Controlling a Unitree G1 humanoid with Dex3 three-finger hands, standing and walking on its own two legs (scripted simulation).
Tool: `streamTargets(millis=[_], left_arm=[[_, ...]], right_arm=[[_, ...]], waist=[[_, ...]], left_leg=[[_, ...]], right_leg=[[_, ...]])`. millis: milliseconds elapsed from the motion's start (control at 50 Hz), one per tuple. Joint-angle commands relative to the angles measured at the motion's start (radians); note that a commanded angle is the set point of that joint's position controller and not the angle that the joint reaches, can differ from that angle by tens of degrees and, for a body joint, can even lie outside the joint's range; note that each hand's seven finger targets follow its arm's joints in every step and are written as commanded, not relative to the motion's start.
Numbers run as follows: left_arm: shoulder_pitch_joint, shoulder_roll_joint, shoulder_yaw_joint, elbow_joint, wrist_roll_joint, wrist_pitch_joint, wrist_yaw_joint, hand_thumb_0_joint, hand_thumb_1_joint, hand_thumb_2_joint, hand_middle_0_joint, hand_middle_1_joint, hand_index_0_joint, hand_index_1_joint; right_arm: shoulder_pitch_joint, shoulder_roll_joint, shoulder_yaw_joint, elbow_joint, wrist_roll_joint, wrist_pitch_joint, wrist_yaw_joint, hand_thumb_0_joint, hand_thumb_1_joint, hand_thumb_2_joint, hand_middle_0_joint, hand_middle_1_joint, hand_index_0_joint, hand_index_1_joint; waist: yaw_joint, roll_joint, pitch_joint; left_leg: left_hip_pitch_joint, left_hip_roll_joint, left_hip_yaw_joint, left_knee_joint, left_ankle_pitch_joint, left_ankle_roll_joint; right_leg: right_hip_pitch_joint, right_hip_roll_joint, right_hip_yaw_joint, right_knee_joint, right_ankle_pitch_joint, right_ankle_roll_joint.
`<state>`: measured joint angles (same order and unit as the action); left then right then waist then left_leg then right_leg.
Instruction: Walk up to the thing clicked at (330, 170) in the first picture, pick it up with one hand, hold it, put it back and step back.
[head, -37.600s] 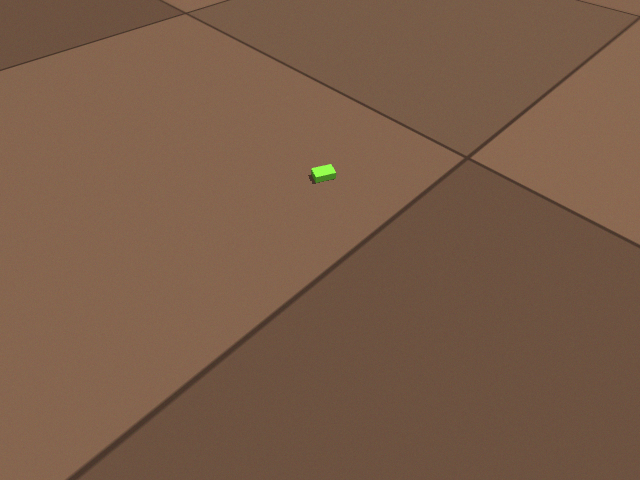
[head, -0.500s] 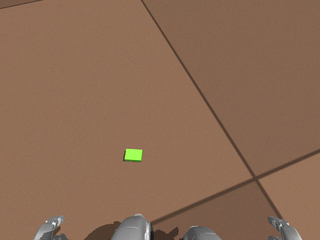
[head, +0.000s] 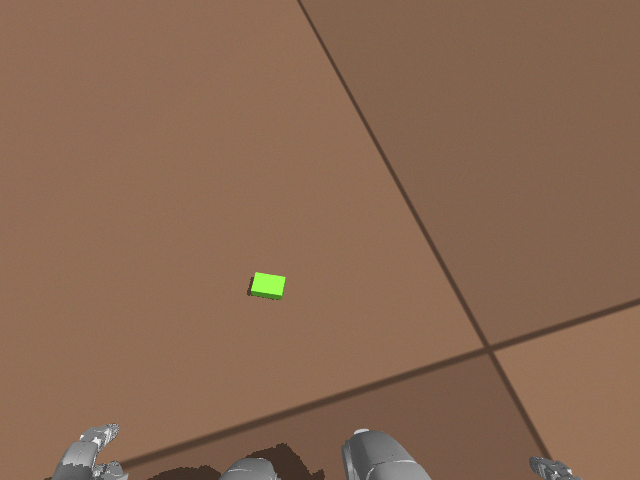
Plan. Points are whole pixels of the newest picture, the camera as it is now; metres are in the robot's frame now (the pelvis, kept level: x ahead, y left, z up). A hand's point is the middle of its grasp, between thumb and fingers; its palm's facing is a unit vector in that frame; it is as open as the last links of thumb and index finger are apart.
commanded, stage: step back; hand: left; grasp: from above
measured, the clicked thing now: (268, 286) +0.70 +0.15 -0.75
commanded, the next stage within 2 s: none
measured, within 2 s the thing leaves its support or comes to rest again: neither
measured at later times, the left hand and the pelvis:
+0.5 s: hand out of the picture -0.07 +0.23 -0.13, palm faces -0.04 -0.90 -0.44, open 7.4 cm; pelvis -0.16 -0.04 +0.00, yaw -3 degrees
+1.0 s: hand out of the picture -0.26 +0.20 -0.17, palm faces -0.03 -0.92 -0.39, open 7.4 cm; pelvis -0.35 -0.07 -0.02, yaw -3 degrees
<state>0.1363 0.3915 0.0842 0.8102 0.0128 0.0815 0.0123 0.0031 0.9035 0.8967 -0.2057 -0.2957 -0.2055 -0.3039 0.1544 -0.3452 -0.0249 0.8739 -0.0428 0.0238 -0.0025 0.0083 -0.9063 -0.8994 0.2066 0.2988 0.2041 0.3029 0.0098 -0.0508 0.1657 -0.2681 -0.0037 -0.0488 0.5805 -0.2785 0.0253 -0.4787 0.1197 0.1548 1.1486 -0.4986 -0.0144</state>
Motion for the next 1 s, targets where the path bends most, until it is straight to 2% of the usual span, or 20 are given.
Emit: streamTargets(millis=[0,100,240,260,280,300,320,380,480,540,600,620,640,660,680,740,900,940,960,980], left_arm=[[0.054,0.180,0.065,-0.061,0.002,-0.030,0.008,0.000,0.900,0.900,-0.200,-0.300,-0.200,-0.300],[0.059,0.165,0.051,-0.074,0.005,-0.041,0.005,0.000,0.900,0.900,-0.200,-0.300,-0.200,-0.300],[0.248,0.178,0.066,0.034,0.015,-0.049,-0.010,0.000,0.900,0.900,-0.200,-0.300,-0.200,-0.300],[0.231,0.229,0.079,0.025,0.032,-0.051,-0.013,0.000,0.900,0.900,-0.200,-0.300,-0.200,-0.300],[0.177,0.320,0.101,-0.015,0.033,-0.050,-0.016,0.000,0.900,0.900,-0.200,-0.300,-0.200,-0.300],[0.076,0.398,0.111,-0.064,0.040,-0.048,-0.010,0.000,0.900,0.900,-0.200,-0.300,-0.200,-0.300],[-0.012,0.363,0.099,-0.092,0.034,-0.053,-0.003,0.000,0.900,0.900,-0.200,-0.300,-0.200,-0.300],[-0.110,0.225,0.073,-0.104,0.030,-0.060,0.003,0.000,0.900,0.900,-0.200,-0.300,-0.200,-0.300],[0.034,0.194,0.069,-0.103,0.039,-0.053,0.019,0.000,0.900,0.900,-0.200,-0.300,-0.200,-0.300],[0.038,0.209,0.067,-0.119,0.031,-0.041,0.023,0.000,0.900,0.900,-0.200,-0.300,-0.200,-0.300],[-0.004,0.203,0.055,-0.137,0.012,-0.020,0.013,0.000,0.900,0.900,-0.200,-0.300,-0.200,-0.300],[0.008,0.168,0.041,-0.144,0.010,-0.014,0.008,0.000,0.900,0.900,-0.200,-0.300,-0.200,-0.300],[0.013,0.134,0.033,-0.150,0.001,-0.015,0.004,0.000,0.900,0.900,-0.200,-0.300,-0.200,-0.300],[-0.052,0.179,0.051,-0.160,0.001,-0.015,0.017,0.000,0.900,0.900,-0.200,-0.300,-0.200,-0.300],[-0.076,0.215,0.061,-0.148,0.011,-0.015,0.019,0.000,0.900,0.900,-0.200,-0.300,-0.200,-0.300],[0.023,0.185,0.062,-0.090,-0.005,-0.013,0.005,0.000,0.900,0.900,-0.200,-0.300,-0.200,-0.300],[0.059,0.160,0.038,-0.039,0.002,-0.062,0.003,0.000,0.900,0.900,-0.200,-0.300,-0.200,-0.300],[0.142,0.146,0.037,0.023,0.008,-0.078,0.005,0.000,0.900,0.900,-0.200,-0.300,-0.200,-0.300],[0.159,0.176,0.044,0.052,0.019,-0.083,0.008,0.000,0.900,0.900,-0.200,-0.300,-0.200,-0.300],[0.155,0.245,0.064,0.053,0.035,-0.087,0.008,0.000,0.900,0.900,-0.200,-0.300,-0.200,-0.300]], right_arm=[[-0.018,-0.259,-0.088,-0.095,0.011,-0.035,-0.031,0.000,-0.900,-0.900,0.200,0.300,0.200,0.300],[0.010,-0.278,-0.096,-0.115,0.018,-0.027,-0.036,0.000,-0.900,-0.900,0.200,0.300,0.200,0.300],[-0.087,-0.309,-0.100,-0.148,0.028,0.009,-0.024,0.000,-0.900,-0.900,0.200,0.300,0.200,0.300],[-0.076,-0.275,-0.091,-0.157,0.036,0.012,-0.023,0.000,-0.900,-0.900,0.200,0.300,0.200,0.300],[-0.101,-0.216,-0.077,-0.180,0.045,0.007,-0.030,0.000,-0.900,-0.900,0.200,0.300,0.200,0.300],[-0.107,-0.250,-0.094,-0.170,0.037,0.009,-0.045,0.000,-0.900,-0.900,0.200,0.300,0.200,0.300],[-0.062,-0.284,-0.106,-0.139,0.044,0.007,-0.044,0.000,-0.900,-0.900,0.200,0.300,0.200,0.300],[0.050,-0.232,-0.080,-0.080,0.045,0.002,-0.034,0.000,-0.900,-0.900,0.200,0.300,0.200,0.300],[0.033,-0.204,-0.057,-0.098,0.035,-0.021,-0.040,0.000,-0.900,-0.900,0.200,0.300,0.200,0.300],[0.071,-0.201,-0.064,-0.094,0.021,-0.027,-0.041,0.000,-0.900,-0.900,0.200,0.300,0.200,0.300],[0.169,-0.204,-0.079,-0.049,0.014,-0.031,-0.038,0.000,-0.900,-0.900,0.200,0.300,0.200,0.300],[0.158,-0.251,-0.095,-0.052,0.002,-0.032,-0.037,0.000,-0.900,-0.900,0.200,0.300,0.200,0.300],[0.128,-0.346,-0.112,-0.065,-0.007,-0.030,-0.036,0.000,-0.900,-0.900,0.200,0.300,0.200,0.300],[0.073,-0.434,-0.121,-0.093,0.001,-0.024,-0.028,0.000,-0.900,-0.900,0.200,0.300,0.200,0.300],[0.014,-0.433,-0.125,-0.106,-0.001,-0.033,-0.037,0.000,-0.900,-0.900,0.200,0.300,0.200,0.300],[-0.057,-0.284,-0.082,-0.119,-0.006,-0.034,-0.043,0.000,-0.900,-0.900,0.200,0.300,0.200,0.300],[0.004,-0.285,-0.089,-0.105,0.001,0.001,-0.027,0.000,-0.900,-0.900,0.200,0.300,0.200,0.300],[-0.026,-0.308,-0.090,-0.102,0.015,0.018,-0.020,0.000,-0.900,-0.900,0.200,0.300,0.200,0.300],[-0.036,-0.278,-0.080,-0.107,0.024,0.024,-0.017,0.000,-0.900,-0.900,0.200,0.300,0.200,0.300],[-0.031,-0.227,-0.065,-0.120,0.028,0.022,-0.015,0.000,-0.900,-0.900,0.200,0.300,0.200,0.300]], waist=[[-0.007,0.183,-0.173],[-0.046,0.208,-0.213],[0.036,0.229,-0.273],[0.032,0.089,-0.225],[0.051,-0.172,-0.156],[0.070,-0.260,-0.103],[0.022,-0.237,-0.045],[-0.055,-0.103,-0.083],[0.040,-0.136,-0.169],[0.037,-0.174,-0.234],[-0.009,-0.108,-0.277],[0.004,-0.014,-0.275],[0.014,0.216,-0.252],[-0.034,0.280,-0.217],[-0.032,0.278,-0.164],[0.042,0.146,-0.166],[-0.027,0.283,-0.256],[0.010,0.268,-0.305],[0.017,0.207,-0.299],[0.011,0.046,-0.257]], left_leg=[[0.163,0.233,-0.184,-0.140,0.504,0.182],[0.230,0.255,-0.161,-0.112,0.458,0.234],[-0.041,0.191,-0.122,-0.034,0.150,0.107],[-0.185,0.107,-0.099,0.062,-0.004,0.050],[-0.335,-0.089,-0.034,0.262,-0.227,-0.014],[-0.241,-0.078,-0.072,0.509,-0.343,-0.042],[-0.156,-0.036,-0.126,0.594,-0.310,-0.036],[-0.206,-0.130,-0.108,0.640,-0.173,-0.030],[-0.280,-0.080,-0.042,0.369,-0.235,-0.058],[-0.177,-0.017,0.003,0.128,-0.231,-0.041],[0.019,-0.032,0.070,-0.223,0.109,-0.019],[0.112,0.060,-0.080,-0.216,0.158,0.014],[0.160,0.271,-0.364,-0.226,0.302,0.104],[-0.009,0.419,-0.485,-0.242,0.347,0.267],[-0.137,0.476,-0.553,-0.270,0.317,0.318],[0.003,0.256,-0.174,-0.147,0.498,0.199],[0.198,0.222,-0.120,-0.030,0.373,0.190],[0.146,0.188,-0.069,0.059,0.315,0.151],[0.029,0.146,-0.046,0.110,0.205,0.113],[-0.199,0.059,-0.027,0.212,-0.008,0.054]], right_leg=[[-0.044,-0.011,0.038,0.099,0.009,0.031],[0.000,-0.051,-0.019,-0.144,-0.016,0.064],[0.375,-0.100,-0.152,-0.705,0.240,-0.015],[0.377,-0.185,0.027,-0.739,0.152,-0.056],[0.279,-0.381,0.312,-0.848,0.079,-0.158],[0.024,-0.546,0.468,-0.915,0.070,-0.292],[-0.114,-0.553,0.444,-0.937,0.069,-0.283],[0.083,-0.315,0.035,-0.770,0.399,-0.157],[0.423,-0.318,0.024,-0.668,0.608,-0.177],[0.474,-0.369,0.051,-0.603,0.712,-0.185],[0.386,-0.319,-0.003,-0.477,0.613,-0.120],[0.221,-0.275,-0.012,-0.433,0.448,-0.077],[0.018,-0.129,-0.108,-0.264,0.153,-0.024],[0.025,-0.062,-0.067,-0.090,-0.152,-0.001],[0.071,-0.096,0.030,0.061,-0.155,0.001],[-0.007,-0.028,0.049,0.143,-0.013,-0.008],[0.116,-0.108,-0.120,-0.496,0.007,0.034],[0.275,-0.087,-0.195,-0.795,0.213,0.017],[0.360,-0.098,-0.155,-0.805,0.278,0.002],[0.421,-0.203,0.068,-0.773,0.203,-0.042]])
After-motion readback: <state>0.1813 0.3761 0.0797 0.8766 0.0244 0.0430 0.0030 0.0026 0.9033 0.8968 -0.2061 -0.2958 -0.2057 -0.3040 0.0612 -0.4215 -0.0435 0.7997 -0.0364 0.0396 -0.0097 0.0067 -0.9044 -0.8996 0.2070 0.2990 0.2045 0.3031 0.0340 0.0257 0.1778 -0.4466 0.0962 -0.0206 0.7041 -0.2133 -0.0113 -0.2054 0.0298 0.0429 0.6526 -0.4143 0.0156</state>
